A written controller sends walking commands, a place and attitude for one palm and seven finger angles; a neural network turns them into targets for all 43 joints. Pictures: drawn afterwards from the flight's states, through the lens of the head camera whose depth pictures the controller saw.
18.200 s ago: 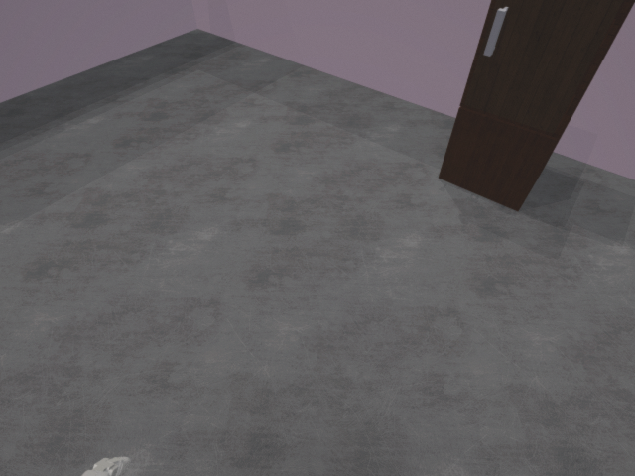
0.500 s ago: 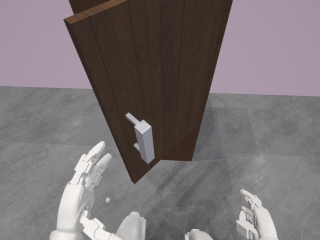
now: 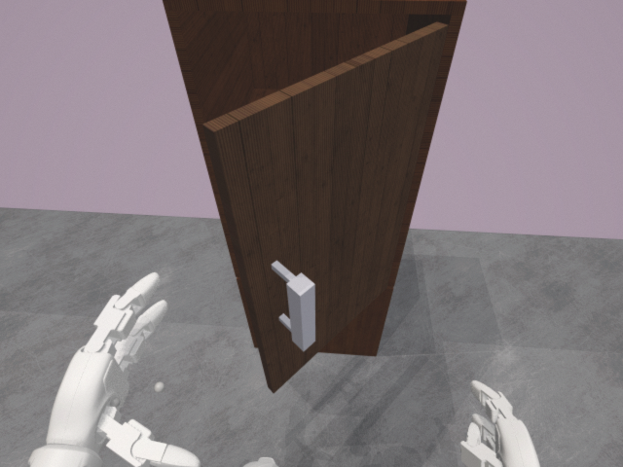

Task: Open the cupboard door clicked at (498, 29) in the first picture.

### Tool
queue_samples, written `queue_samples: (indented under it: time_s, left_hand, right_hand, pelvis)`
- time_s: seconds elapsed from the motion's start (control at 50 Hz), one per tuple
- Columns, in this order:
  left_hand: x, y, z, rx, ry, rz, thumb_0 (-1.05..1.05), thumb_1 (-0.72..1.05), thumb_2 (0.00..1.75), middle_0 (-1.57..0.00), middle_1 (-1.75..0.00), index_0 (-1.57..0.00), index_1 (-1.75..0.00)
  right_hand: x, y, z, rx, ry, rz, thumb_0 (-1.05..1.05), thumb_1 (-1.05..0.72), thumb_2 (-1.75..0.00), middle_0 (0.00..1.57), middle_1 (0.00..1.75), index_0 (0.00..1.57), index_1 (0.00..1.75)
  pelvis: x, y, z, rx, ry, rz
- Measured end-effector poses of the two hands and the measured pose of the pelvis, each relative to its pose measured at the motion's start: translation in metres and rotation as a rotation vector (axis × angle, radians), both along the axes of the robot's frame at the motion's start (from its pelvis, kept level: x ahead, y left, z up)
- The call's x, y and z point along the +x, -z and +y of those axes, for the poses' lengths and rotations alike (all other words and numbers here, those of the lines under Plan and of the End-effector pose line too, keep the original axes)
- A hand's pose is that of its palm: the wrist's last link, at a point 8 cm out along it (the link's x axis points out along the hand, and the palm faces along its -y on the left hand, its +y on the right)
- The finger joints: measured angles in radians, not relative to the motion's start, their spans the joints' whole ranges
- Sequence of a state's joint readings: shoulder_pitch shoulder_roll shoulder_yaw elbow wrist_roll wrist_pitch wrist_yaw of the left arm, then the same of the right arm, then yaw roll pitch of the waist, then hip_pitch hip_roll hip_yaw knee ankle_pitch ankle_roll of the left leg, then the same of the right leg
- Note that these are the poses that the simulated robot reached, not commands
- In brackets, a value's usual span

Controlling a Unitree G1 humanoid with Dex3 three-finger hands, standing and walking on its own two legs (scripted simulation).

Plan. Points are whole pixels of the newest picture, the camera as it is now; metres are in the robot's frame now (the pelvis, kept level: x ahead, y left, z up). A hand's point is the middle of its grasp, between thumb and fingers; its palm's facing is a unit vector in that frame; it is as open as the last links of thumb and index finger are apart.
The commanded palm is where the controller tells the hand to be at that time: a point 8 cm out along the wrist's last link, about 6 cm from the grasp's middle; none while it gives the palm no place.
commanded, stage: draw the hand back to the body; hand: left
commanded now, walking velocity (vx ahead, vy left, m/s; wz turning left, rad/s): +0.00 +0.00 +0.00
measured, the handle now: (292, 305) +0.34 +0.06 +0.02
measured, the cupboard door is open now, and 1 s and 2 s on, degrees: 49 49 49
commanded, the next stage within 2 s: step back with the hand held close in 1.02 s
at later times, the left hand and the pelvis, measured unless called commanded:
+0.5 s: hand (52, 314) +0.21 +0.25 +0.19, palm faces +0.37 -0.84 -0.40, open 10.8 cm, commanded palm +0.17 +0.30 +0.21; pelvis +0.03 +0.01 +0.05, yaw -1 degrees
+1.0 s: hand (33, 291) +0.22 +0.26 +0.21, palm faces +0.43 -0.81 -0.39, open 7.5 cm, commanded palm +0.17 +0.30 +0.23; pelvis +0.03 +0.00 +0.06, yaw -1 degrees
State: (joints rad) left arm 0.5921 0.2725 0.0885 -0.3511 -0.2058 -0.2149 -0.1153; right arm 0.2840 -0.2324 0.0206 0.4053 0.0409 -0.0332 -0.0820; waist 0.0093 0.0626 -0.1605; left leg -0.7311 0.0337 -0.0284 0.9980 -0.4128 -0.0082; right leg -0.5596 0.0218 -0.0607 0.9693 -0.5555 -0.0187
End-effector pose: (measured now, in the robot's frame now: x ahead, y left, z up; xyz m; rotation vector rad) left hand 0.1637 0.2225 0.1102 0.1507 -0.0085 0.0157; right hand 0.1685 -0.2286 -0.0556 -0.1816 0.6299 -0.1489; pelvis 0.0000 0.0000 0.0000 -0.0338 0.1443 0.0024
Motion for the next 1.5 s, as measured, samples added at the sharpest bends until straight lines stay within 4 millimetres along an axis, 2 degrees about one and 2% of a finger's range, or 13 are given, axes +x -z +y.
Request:
queue_samples:
  time_s: [0.18,0.36,0.5,0.7,0.8,0.92,1.16,1.24,1.36,1.5]
  left_hand:
    - [-0.007,-0.029,0.024,0.182,-0.206,0.096,-0.01,-0.19,0.43,-0.16,-0.31,-0.16,-0.30]
    - [0.004,-0.066,0.051,0.239,-0.315,0.019,-0.01,0.11,0.56,-0.18,-0.31,-0.17,-0.30]
    - [0.011,-0.094,0.066,0.275,-0.363,-0.055,0.00,0.36,0.66,-0.19,-0.31,-0.18,-0.30]
    - [0.016,-0.129,0.083,0.325,-0.436,-0.162,0.01,0.70,0.81,-0.20,-0.31,-0.20,-0.30]
    - [0.017,-0.123,0.080,0.299,-0.441,-0.137,0.01,0.81,0.86,-0.20,-0.31,-0.20,-0.30]
    - [0.016,-0.116,0.071,0.283,-0.416,-0.110,0.01,0.87,0.88,-0.21,-0.31,-0.20,-0.30]
    - [0.011,-0.124,0.067,0.297,-0.422,-0.136,0.01,0.89,0.89,-0.21,-0.31,-0.21,-0.30]
    - [0.012,-0.135,0.071,0.351,-0.406,-0.181,0.01,0.89,0.90,-0.21,-0.31,-0.21,-0.30]
    - [0.012,-0.132,0.073,0.400,-0.349,-0.135,0.01,0.89,0.90,-0.21,-0.31,-0.21,-0.30]
    - [-0.001,-0.126,0.078,0.417,-0.300,-0.108,0.01,0.89,0.90,-0.21,-0.31,-0.21,-0.30]
  right_hand:
    - [0.010,-0.022,0.018,-0.004,-0.011,0.004,0.01,-0.91,-0.90,0.20,0.30,0.20,0.30]
    - [0.024,-0.033,0.031,0.008,-0.063,-0.004,0.01,-0.91,-0.90,0.20,0.30,0.20,0.30]
    - [0.034,-0.040,0.030,0.005,-0.077,-0.006,0.01,-0.91,-0.90,0.20,0.30,0.20,0.30]
    - [0.040,-0.044,0.018,-0.006,-0.070,0.008,0.01,-0.91,-0.90,0.20,0.30,0.20,0.30]
    - [0.037,-0.043,0.010,-0.006,-0.059,0.024,0.01,-0.91,-0.90,0.20,0.30,0.20,0.30]
    - [0.032,-0.043,0.003,-0.015,-0.046,0.036,0.01,-0.91,-0.90,0.20,0.30,0.20,0.30]
    - [0.027,-0.040,0.000,-0.002,-0.042,0.037,0.01,-0.91,-0.90,0.20,0.30,0.20,0.30]
    - [0.024,-0.040,-0.001,-0.006,-0.038,0.060,0.01,-0.91,-0.90,0.20,0.30,0.20,0.30]
    - [0.011,-0.039,-0.007,-0.008,0.019,0.102,0.01,-0.91,-0.90,0.20,0.30,0.20,0.30]
    - [-0.015,-0.039,-0.008,-0.030,0.064,0.141,0.01,-0.91,-0.90,0.20,0.30,0.20,0.30]
  pelvis:
    - [0.009,-0.028,0.008,0.011,0.005,-0.069]
    - [0.019,-0.044,0.014,0.022,0.006,-0.130]
    - [0.025,-0.053,0.014,0.029,0.012,-0.162]
    - [0.029,-0.059,0.009,0.032,0.018,-0.185]
    - [0.028,-0.061,0.006,0.034,0.021,-0.191]
    - [0.027,-0.062,0.001,0.034,0.021,-0.199]
    - [0.023,-0.063,-0.004,0.033,0.021,-0.213]
    - [0.019,-0.063,-0.004,0.021,0.008,-0.196]
    - [0.010,-0.063,0.003,0.018,0.023,-0.168]
    - [-0.008,-0.062,0.012,0.013,0.034,-0.157]
